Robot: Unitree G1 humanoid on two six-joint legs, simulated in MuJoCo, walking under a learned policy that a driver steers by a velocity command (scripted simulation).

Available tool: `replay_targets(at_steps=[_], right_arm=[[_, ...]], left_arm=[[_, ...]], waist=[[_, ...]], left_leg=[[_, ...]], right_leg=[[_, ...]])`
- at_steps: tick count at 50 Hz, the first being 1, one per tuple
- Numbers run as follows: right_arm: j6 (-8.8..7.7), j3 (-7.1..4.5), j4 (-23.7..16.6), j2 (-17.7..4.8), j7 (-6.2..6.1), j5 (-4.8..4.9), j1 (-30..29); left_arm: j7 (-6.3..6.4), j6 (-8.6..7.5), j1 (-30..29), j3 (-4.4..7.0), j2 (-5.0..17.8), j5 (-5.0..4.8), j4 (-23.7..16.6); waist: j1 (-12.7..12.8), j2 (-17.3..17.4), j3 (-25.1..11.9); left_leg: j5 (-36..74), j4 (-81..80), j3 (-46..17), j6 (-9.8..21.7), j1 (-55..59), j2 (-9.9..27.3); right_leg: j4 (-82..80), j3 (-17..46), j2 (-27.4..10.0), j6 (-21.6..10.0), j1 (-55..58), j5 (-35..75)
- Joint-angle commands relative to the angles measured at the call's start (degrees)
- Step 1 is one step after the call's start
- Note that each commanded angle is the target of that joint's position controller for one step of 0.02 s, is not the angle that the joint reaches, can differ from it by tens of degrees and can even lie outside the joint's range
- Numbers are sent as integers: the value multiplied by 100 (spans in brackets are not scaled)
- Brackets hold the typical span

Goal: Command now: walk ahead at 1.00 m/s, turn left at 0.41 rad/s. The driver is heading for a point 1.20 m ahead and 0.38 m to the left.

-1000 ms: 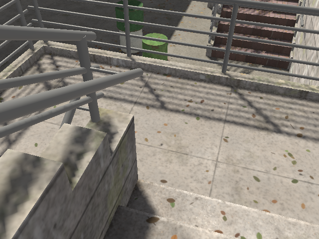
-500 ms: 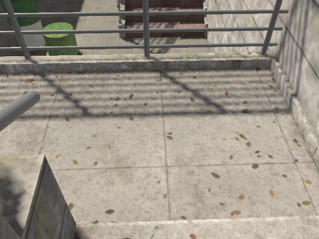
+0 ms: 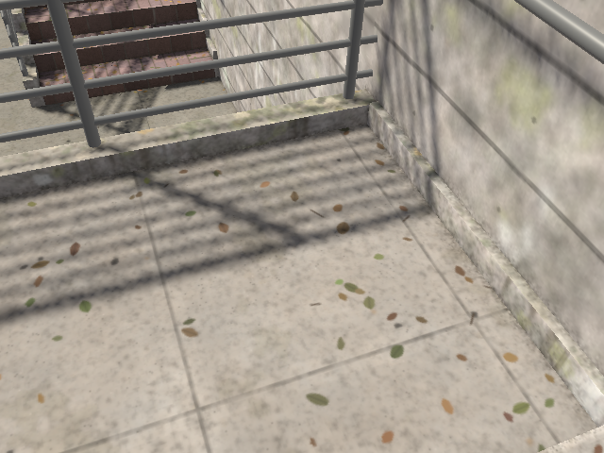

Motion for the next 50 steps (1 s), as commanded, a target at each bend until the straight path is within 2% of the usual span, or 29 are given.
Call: replay_targets(at_steps=[1, 3, 5, 6, 7, 8, 9, 10, 11, 13, 16, 19, 24, 27, 28, 29, 30, 31, 32, 33, 35, 36, 38, 44, 46, 47, 48, 49, 50], right_arm=[[-81, -102, -176, -509, 168, 104, -140], [-39, -154, -342, -723, 238, 161, -488], [141, -262, 159, -797, 128, 120, 894], [187, -380, 435, -1016, 132, 57, 2484], [169, -501, 652, -1240, 255, 29, 3059], [140, -336, 743, -1203, 288, 71, 2542], [84, -217, 567, -966, 232, 240, 2304], [76, -238, 475, -1132, 162, 156, 2183], [87, -358, 383, -1620, 45, 8, 1882], [-120, -122, -35, -982, -69, -23, 739], [-245, -312, -225, -1556, -32, 0, 893], [-362, -137, -77, -811, -27, 165, 1303], [-156, -196, -124, -975, 27, -33, 1572], [-79, -219, -65, -1252, 28, -147, 1093], [-44, -257, -145, -1227, 17, 33, 839], [-96, -146, -390, -725, 1, 142, 301], [-109, -51, -702, -447, -161, 432, 1352], [-16, -8, -788, -753, -246, 430, 1249], [60, 1, -839, -829, -179, 55, 531], [85, -81, -956, -1073, -12, -122, -165], [97, -18, -1484, -640, 329, -156, -1410], [156, 53, -1615, -448, 411, -158, -1384], [119, 163, -1589, -349, 448, -155, -1053], [-74, 297, -1690, -609, 371, -42, -2126], [-127, 137, -1304, -1027, 242, -85, -772], [-177, 7, -1018, -1349, 153, -159, 310], [-222, -128, -897, -1848, 59, -324, 896], [-207, -175, -1063, -1915, 45, -346, 893], [-145, -166, -1011, -1556, 36, -182, 627]], left_arm=[[107, -273, -671, 116, 749, -143, -465], [181, -241, -330, 156, 867, -108, -182], [133, -130, -259, 240, 1083, 7, -119], [223, -97, -594, 255, 1204, 45, -185], [312, 48, -1236, 290, 794, 40, -205], [295, 49, -1313, 89, 54, 51, -758], [235, 12, -1183, -21, 88, 253, -1204], [201, -27, -1084, 16, 321, 277, -1201], [131, -99, -995, 7, 432, 240, -1289], [40, 95, -2028, 128, 873, 103, -1384], [-59, 288, -1926, 118, 829, 247, -1134], [-119, 40, -2610, 119, 649, 175, -1425], [-64, 10, -2480, 66, 522, -141, -1678], [68, -134, -613, 366, 1016, -202, -1312], [111, -94, 380, 494, 1316, -93, -986], [74, 9, 1212, 553, 1461, 59, -782], [-15, -10, 1240, 486, 1401, 232, -818], [-34, -79, 1000, 601, 1626, 227, -920], [1, -91, 753, 582, 1245, 179, -986], [9, -108, 446, 398, 685, 180, -1009], [104, -336, 630, 256, 486, 70, -357], [118, -365, 435, 223, 437, 8, -326], [86, -377, -67, 211, 513, -50, -421], [1, -143, 973, 208, 1006, -188, -193], [38, -84, 1049, 271, 1503, -95, -161], [23, -66, 791, 293, 1586, -125, -247], [-20, -56, 909, 169, 931, -90, -451], [18, -15, 1492, 107, 510, -420, -632], [69, 33, 762, 264, 1123, -326, -754]], waist=[[-130, -254, 585], [75, -376, 1093], [-232, -367, 352], [-1153, -550, -187], [-1770, 532, 173], [-905, 2233, 655], [-365, 1239, 197], [-235, 130, 45], [-50, 283, -111], [334, -557, 876], [226, 273, 550], [-279, -371, 479], [-504, 294, 554], [587, 59, -68], [1025, -84, -327], [1370, -154, -589], [592, -1086, -1498], [791, -1887, -2160], [956, -1169, -1813], [908, -255, -717], [485, -133, 840], [189, -236, 881], [-190, -850, 642], [157, -168, 517], [-541, -487, -374], [-1151, -551, -854], [-1028, 266, -1568], [-637, 963, -2539], [-734, 150, -1760]], left_leg=[[2115, -1050, 824, 191, 2197, -290], [1391, -1719, 1242, 262, 2030, -275], [-156, -1299, 2277, 553, 3469, -1022], [-631, -1805, 1866, 981, 4637, -779], [-704, -3373, 638, 1735, 4666, -125], [1693, -1353, 261, 1376, 5040, -129], [1929, -1521, -1091, 1546, 5577, 130], [-192, -2245, -1908, 1687, 5325, 607], [-2899, -2946, -3359, 2228, 4776, 1266], [-4235, -3357, -3007, 1956, 1877, 558], [-1508, -3162, -2232, 1843, 1560, 269], [-2505, -2028, -1662, 1268, 1932, -677], [-2302, -1000, -1747, 989, 2547, -873], [-574, 1550, -1642, 921, 2991, -1197], [-1498, 3177, -1183, 792, 1780, -1183], [-5177, 5067, -698, 728, 251, -1529], [-5347, 5602, -310, 631, -1034, -1017], [-4996, 6131, 324, 466, -2259, -891], [-4132, 5715, 379, 592, -2362, -421], [-3713, 5175, 402, 599, -1924, -285], [-3113, 3379, -60, 456, -1794, 61], [-2959, 2348, -64, 327, -1097, 111], [-1947, 1083, 135, 234, -42, -12], [-1461, -1831, 1531, 400, 1959, -708], [-2158, -2218, 1284, 533, 3522, -917], [-2106, -2503, 841, 649, 4987, -506], [-3344, -2546, -701, 788, 6270, 980], [-3847, -3193, -3313, 1280, 7128, 2508], [-4112, -3643, -2880, 1167, 6400, 2097]], right_leg=[[-1678, 925, -1387, 23, -2484, 1309], [-1129, 797, -1628, -80, -1622, 2547], [706, 169, -1550, 28, -993, 6138], [2728, 270, -1754, -23, -1015, 7376], [6281, -44, -763, 145, -1566, 3717], [7513, 181, -201, 110, -3879, 115], [6458, 894, -476, 36, -4775, 523], [5491, 1114, -710, 80, -4972, 814], [4687, 1464, -830, 281, -5117, 617], [1507, 1649, -1042, 862, -3761, 2434], [553, 1112, -935, 943, -2151, 4064], [-2057, 1234, -801, 724, -1884, 6723], [-3266, 1167, -463, 693, -672, 6159], [-4604, 1534, -773, 665, 1080, 6572], [-4408, 1795, -1168, 567, 2720, 6737], [-3154, 1941, -1786, 462, 3962, 7035], [-1247, 2534, -2834, 525, 5465, 9402], [-1999, 3971, -3521, -518, 5811, 6482], [-3327, 4556, -3383, -779, 4587, 1903], [-4161, 4500, -2920, -565, 2850, 632], [-4294, 3502, -2566, -256, 939, 3141], [-4651, 2878, -2261, -90, 200, 3400], [-4887, 1909, -1829, 55, -421, 4807], [-4974, 1094, -1549, -60, 701, 8293], [-3039, 1129, -1639, -109, 1102, 9274], [-1507, 1047, -1470, -90, 269, 8244], [526, 907, -973, -90, -927, 3944], [2449, 1168, -568, -39, -2186, 1519], [2441, 1235, -780, -104, -2839, 2205]])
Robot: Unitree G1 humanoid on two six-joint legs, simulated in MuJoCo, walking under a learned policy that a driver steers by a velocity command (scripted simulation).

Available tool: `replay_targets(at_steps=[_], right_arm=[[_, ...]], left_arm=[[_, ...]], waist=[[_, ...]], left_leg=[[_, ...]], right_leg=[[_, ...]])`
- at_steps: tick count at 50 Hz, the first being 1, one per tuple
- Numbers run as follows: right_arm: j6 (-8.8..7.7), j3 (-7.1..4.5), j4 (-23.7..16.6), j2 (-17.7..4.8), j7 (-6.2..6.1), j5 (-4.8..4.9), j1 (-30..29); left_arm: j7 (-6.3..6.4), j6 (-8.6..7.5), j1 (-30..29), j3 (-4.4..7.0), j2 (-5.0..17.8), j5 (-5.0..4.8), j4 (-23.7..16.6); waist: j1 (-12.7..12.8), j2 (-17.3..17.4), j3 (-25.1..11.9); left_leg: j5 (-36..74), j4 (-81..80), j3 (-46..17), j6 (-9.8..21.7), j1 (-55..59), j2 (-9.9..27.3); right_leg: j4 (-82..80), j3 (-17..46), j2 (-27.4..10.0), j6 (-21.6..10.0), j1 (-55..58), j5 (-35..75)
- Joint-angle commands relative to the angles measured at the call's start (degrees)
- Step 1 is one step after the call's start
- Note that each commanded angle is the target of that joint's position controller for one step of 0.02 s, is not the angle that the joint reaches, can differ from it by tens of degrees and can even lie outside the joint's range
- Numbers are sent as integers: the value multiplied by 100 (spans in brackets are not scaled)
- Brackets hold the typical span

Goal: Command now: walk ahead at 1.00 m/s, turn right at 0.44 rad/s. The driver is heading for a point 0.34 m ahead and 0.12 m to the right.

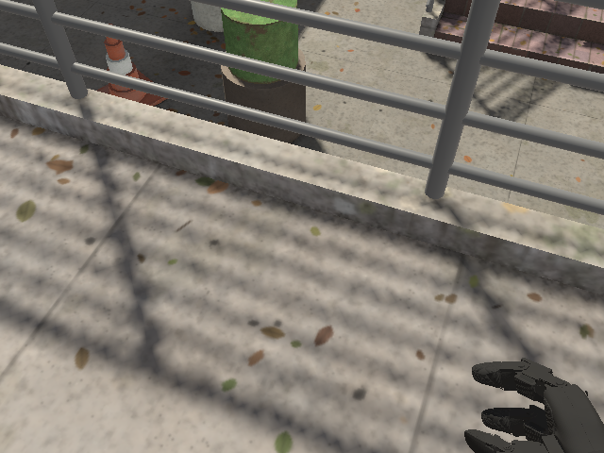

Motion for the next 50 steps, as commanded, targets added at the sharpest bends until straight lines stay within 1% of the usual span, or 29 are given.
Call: replay_targets(at_steps=[1, 3, 5, 7, 9, 11, 13, 14, 15, 16, 17, 18, 19, 20, 21, 22, 24, 26, 27, 28, 31, 34, 36, 38, 39, 40, 41, 45, 50], right_arm=[[41, -444, 527, -982, -142, 66, 2334], [-68, -408, 609, -650, -141, 84, 2045], [-171, -363, 755, -417, -146, 246, 2055], [-324, -371, 826, -448, -126, 332, 2026], [-362, -288, 944, -245, -108, 307, 1987], [-435, -314, 912, -417, -122, 357, 1712], [-577, -425, 1027, -1004, -158, 486, 2039], [-564, -481, 1041, -1255, -206, 520, 1980], [-432, -529, 1024, -1401, -242, 473, 1974], [-312, -490, 1067, -1344, -270, 413, 1883], [-262, -414, 1036, -1145, -247, 550, 1842], [-105, -306, 994, -437, -202, 445, 2606], [-63, -253, 1094, -440, -292, 785, 4005], [-25, -321, 1095, -933, -336, 600, 3435], [53, -303, 954, -957, -346, 499, 2964], [157, -229, 949, -701, -317, 279, 2749], [385, -226, 1005, -575, -284, 136, 2701], [393, -246, 1091, -487, -182, 176, 2902], [364, -272, 1106, -435, -115, 199, 2851], [444, -227, 1161, -334, -34, 209, 2904], [510, -170, 1143, -305, 37, 289, 2397], [528, -157, 1193, -296, -39, 329, 2266], [586, -106, 1225, -189, -206, 293, 2228], [567, -113, 1197, -512, -386, 189, 2122], [560, -198, 1227, -767, -425, 227, 1983], [568, -203, 1268, -623, -366, 253, 1937], [533, -212, 1241, -521, -366, 239, 1927], [475, -165, 1419, -255, -366, 211, 2273], [489, -238, 1523, -388, -322, 230, 2332]], left_arm=[[34, -64, -1057, 235, 986, -62, -988], [-68, 98, -1083, 230, 717, 75, -916], [-129, 312, -1088, 246, 479, 135, -955], [-190, 404, -1583, 239, 427, 170, -1298], [-237, 287, -2209, 161, 228, 173, -1608], [-328, 128, -2341, 67, 216, 204, -1713], [-419, 76, -2100, 104, 398, 300, -1559], [-354, 144, -1702, 140, 548, 366, -1404], [-284, 148, -1080, 205, 792, 401, -1186], [-261, 34, -325, 285, 1047, 387, -939], [-223, -16, -75, 340, 1254, 503, -720], [-200, -64, -493, 381, 1727, 492, -783], [-149, -108, -430, 436, 1965, 365, -1027], [-126, -28, -683, 442, 1741, 160, -1301], [-18, 18, -1452, 268, 1349, 26, -1425], [24, 53, -1689, 87, 810, -39, -1349], [100, 49, -1604, -50, 664, 35, -1338], [73, 44, -1570, -57, 909, -9, -1208], [16, 44, -1536, -40, 970, 22, -1157], [-48, 70, -1751, -72, 874, 89, -1159], [-165, 104, -1861, -91, 748, 141, -1086], [-184, 141, -1737, -45, 811, 167, -966], [-53, 243, -1944, -46, 712, 224, -1046], [145, 369, -1608, -48, 564, 268, -1022], [166, 407, -1124, -45, 458, 181, -900], [188, 451, -1139, -59, 465, 150, -741], [204, 468, -1397, 33, 725, 129, -819], [186, 446, -1440, -12, 538, 226, -706], [186, 434, -1529, 20, 584, 214, -563]], waist=[[-1365, 222, -961], [-902, 101, -143], [-583, 122, 133], [-435, 352, 341], [-306, 500, 708], [-177, 284, 809], [-124, 8, 417], [45, 246, -3], [208, 361, -381], [604, 578, -749], [688, 441, -870], [-53, -1235, -1154], [-325, -1548, -3232], [-74, -537, -3269], [-376, -242, -2143], [-575, 209, -1376], [-664, 168, -901], [-846, -395, -882], [-892, -297, -975], [-984, -311, -1197], [-811, -594, -908], [-709, -716, -687], [-800, -468, -399], [-537, 51, 9], [-260, 646, 100], [-416, 686, 194], [-495, 546, 315], [-578, 159, -69], [-594, 15, 61]], left_leg=[[-1094, -1953, -3262, 815, 4235, 2337], [-156, -2358, -2042, 500, 2981, 1851], [356, -2633, -1136, 121, 2462, 1510], [1096, -2918, -564, 81, 2224, 1553], [2791, -3020, 293, 51, 1710, 1125], [3735, -2861, 886, -55, 1074, 804], [4483, -2652, 796, 73, 1147, 1054], [5262, -2181, 720, 69, 1622, 1091], [5849, -1219, 706, -6, 1991, 1039], [6074, 67, 663, -133, 2089, 986], [4403, 1598, 680, -257, 1962, 660], [-2388, 4156, 593, -355, 523, -220], [-2804, 5729, -907, -307, -492, -404], [-1974, 5549, -1057, -300, -380, -187], [-1647, 4995, -842, -423, -362, 50], [-1643, 4222, -948, -529, -193, 262], [-1481, 3448, -855, -583, 556, 258], [-1189, 2805, -684, -612, 843, 151], [-998, 2546, -699, -567, 836, 142], [-771, 2186, -714, -581, 1023, 227], [-138, 896, -568, -658, 1367, 317], [-7, 354, -573, -656, 1667, 380], [225, -489, -541, -546, 2041, 427], [1049, -1239, -1140, -403, 2110, 960], [632, -1413, -1372, -247, 1646, 1082], [-307, -1761, -1413, -277, 891, 1011], [-304, -1783, -1321, -349, 608, 909], [-192, -1802, -1180, -320, 1220, 791], [-37, -2010, -1199, -259, 1430, 771]], right_leg=[[2322, 369, -449, -225, -4077, 582], [1911, 402, -686, -149, -3743, 660], [1816, 369, -778, -90, -3615, 758], [1526, 238, -905, -23, -3820, 1117], [660, -68, -707, 28, -3622, 1664], [-1247, -405, -396, 29, -2470, 2791], [-1947, -702, 115, -23, -1099, 3613], [-2109, -654, 340, -14, -712, 3342], [-2241, -773, 625, -21, -199, 2982], [-2626, -410, 484, -274, 487, 3331], [-3224, -169, 164, -444, 740, 4011], [-2044, 948, -1198, -663, 2060, 8689], [-1572, 2974, -2653, -1722, 3863, 10284], [-2352, 2710, -2326, -1597, 2998, 9059], [-2753, 2184, -2089, -1453, 1626, 8327], [-3047, 1794, -1835, -1229, 585, 7754], [-3461, 1300, -1624, -1014, -568, 7707], [-3688, 759, -1288, -889, -794, 7688], [-3746, 674, -1273, -848, -713, 7470], [-3718, 441, -1126, -783, -749, 6926], [-3955, 131, -762, -604, -1136, 5091], [-4129, 537, -955, -524, -1427, 3036], [-4106, 763, -946, -365, -1838, 1352], [-3933, 865, -581, 3, -1988, 260], [-4007, 688, -287, 115, -1742, 303], [-3907, 555, -207, 153, -1013, 677], [-3679, 597, -274, 108, -701, 1272], [-3884, 786, -520, 51, -575, 1151], [-4009, 763, -521, 155, -514, 1228]])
